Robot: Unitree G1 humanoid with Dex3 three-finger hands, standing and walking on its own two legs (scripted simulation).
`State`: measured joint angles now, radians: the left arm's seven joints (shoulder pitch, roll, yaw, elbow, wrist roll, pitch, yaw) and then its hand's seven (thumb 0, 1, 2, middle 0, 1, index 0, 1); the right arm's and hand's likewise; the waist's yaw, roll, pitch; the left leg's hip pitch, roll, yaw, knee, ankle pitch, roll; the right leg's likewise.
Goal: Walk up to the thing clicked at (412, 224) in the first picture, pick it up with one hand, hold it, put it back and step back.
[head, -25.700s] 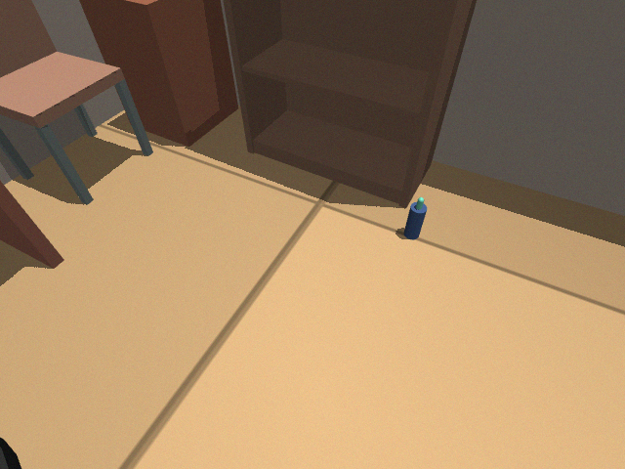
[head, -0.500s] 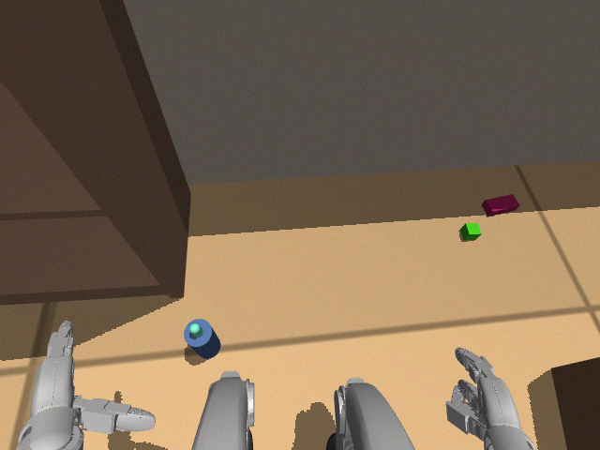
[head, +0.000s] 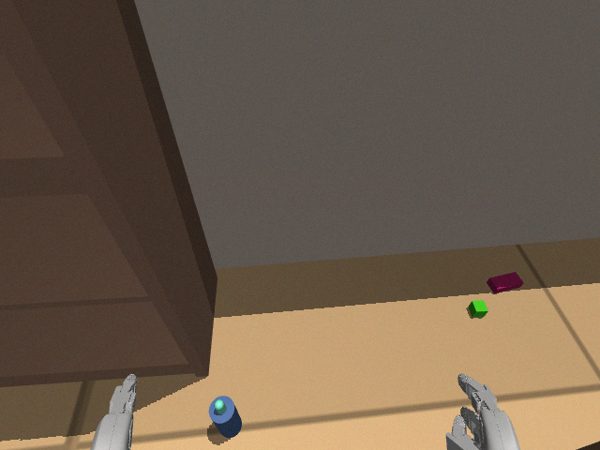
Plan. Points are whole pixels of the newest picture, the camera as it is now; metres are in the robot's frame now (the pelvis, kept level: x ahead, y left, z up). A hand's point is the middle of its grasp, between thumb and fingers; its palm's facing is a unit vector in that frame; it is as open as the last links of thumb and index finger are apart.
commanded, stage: home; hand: left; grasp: from the side
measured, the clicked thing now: (224, 415) +0.35 +0.21 -0.61
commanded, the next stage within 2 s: stand in 1.66 s
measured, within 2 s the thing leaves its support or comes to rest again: neither
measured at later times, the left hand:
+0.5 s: hand out of the picture +0.17 +0.17 -0.05, palm faces +0.09 -0.95 -0.29, open 17.5 cm
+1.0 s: hand out of the picture +0.16 +0.17 -0.05, palm faces +0.09 -0.95 -0.29, open 17.6 cm
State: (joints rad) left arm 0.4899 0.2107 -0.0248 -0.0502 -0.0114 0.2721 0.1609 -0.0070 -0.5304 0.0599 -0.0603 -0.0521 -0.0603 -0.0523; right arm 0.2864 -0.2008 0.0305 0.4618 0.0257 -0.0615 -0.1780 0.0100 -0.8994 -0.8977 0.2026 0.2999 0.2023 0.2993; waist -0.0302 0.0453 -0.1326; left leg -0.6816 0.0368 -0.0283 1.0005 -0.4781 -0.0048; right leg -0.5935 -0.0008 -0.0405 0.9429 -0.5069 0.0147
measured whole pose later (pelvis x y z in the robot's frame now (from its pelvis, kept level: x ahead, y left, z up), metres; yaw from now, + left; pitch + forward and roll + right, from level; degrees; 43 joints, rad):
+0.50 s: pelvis +0.00 -0.01 +0.01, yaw +0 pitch +8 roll -2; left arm 0.46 0.20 -0.02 0.01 -0.01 0.27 0.14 -0.01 -0.56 0.04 -0.06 -0.05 -0.06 -0.05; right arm 0.28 -0.21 0.02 0.50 0.02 -0.10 -0.17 0.01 -0.90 -0.90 0.20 0.30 0.20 0.30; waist -0.03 0.04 -0.10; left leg -0.64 0.04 -0.03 0.96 -0.45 -0.02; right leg -0.56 0.00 -0.04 0.92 -0.49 0.00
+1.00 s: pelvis -0.01 -0.01 +0.01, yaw +0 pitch +7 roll -2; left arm 0.46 0.20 -0.01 0.01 -0.01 0.26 0.13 -0.01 -0.57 0.04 -0.05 -0.05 -0.06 -0.05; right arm 0.28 -0.21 0.02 0.51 0.02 -0.11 -0.17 0.01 -0.90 -0.90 0.20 0.30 0.20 0.30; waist -0.02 0.04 -0.09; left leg -0.63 0.04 -0.03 0.95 -0.45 -0.02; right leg -0.55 0.00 -0.04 0.91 -0.49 0.00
